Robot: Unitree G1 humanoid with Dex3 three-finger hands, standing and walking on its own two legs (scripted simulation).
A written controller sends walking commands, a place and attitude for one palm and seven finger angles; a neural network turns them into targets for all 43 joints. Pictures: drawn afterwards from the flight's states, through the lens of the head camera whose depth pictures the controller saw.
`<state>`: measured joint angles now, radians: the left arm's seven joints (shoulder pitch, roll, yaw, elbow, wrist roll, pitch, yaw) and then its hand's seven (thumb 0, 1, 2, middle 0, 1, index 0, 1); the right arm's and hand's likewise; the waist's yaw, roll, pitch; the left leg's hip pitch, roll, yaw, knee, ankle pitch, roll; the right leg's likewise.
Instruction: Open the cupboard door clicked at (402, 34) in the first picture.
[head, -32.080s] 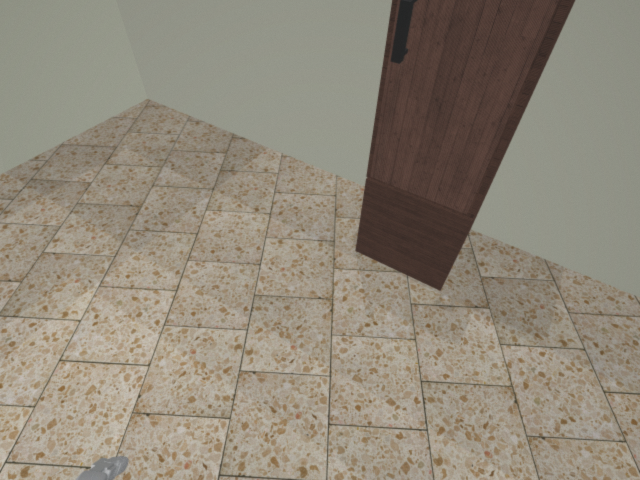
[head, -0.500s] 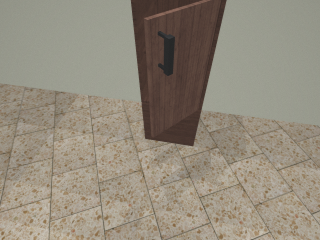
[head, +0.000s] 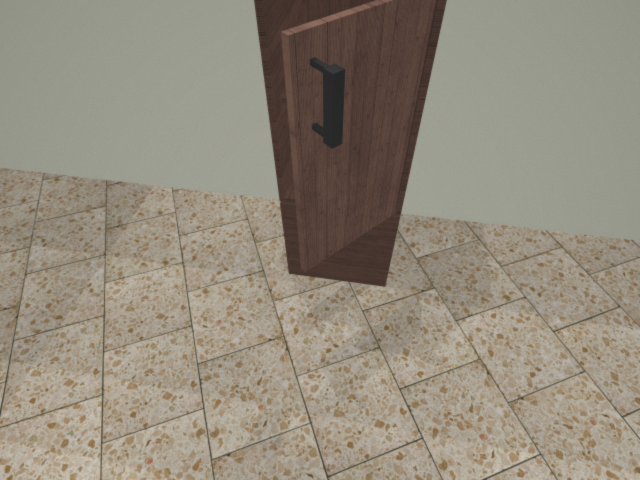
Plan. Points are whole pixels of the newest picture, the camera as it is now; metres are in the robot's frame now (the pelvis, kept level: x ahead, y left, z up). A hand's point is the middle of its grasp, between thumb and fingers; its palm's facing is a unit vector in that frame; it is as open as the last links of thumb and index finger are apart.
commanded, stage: look to check the result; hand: left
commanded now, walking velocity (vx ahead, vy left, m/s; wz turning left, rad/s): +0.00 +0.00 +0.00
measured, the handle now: (324, 103) +0.65 +0.03 +0.13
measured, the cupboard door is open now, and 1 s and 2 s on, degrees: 49 49 49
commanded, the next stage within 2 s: walk to a spot facing it in 0.44 s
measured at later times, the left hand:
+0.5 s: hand out of the picture +0.10 +0.23 -0.15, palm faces +0.00 -0.94 -0.33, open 7.4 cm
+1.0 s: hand out of the picture +0.11 +0.17 -0.18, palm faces -0.12 -0.96 -0.24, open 7.4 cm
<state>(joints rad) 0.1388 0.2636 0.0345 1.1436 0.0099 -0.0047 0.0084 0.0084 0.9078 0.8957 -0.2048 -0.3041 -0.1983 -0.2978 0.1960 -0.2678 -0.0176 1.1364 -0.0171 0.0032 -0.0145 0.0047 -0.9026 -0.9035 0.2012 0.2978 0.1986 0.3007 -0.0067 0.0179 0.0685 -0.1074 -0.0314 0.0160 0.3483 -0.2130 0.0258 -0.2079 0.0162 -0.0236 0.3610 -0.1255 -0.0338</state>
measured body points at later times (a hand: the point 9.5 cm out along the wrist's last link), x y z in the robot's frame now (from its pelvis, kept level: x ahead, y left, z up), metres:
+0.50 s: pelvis +0.02 -0.01 +0.00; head +0.05 -0.02 +0.45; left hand +0.10 +0.28 -0.13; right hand +0.09 -0.30 -0.14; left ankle -0.01 +0.10 -0.75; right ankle +0.05 -0.10 -0.75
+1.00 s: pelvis +0.02 -0.02 -0.01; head +0.07 -0.04 +0.43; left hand +0.12 +0.22 -0.16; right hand +0.01 -0.27 -0.17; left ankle -0.01 +0.10 -0.75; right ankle +0.01 -0.11 -0.71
